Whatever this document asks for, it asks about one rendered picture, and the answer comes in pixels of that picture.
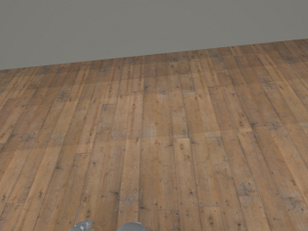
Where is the left robot hand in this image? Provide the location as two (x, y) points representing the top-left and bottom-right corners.
(69, 219), (92, 231)

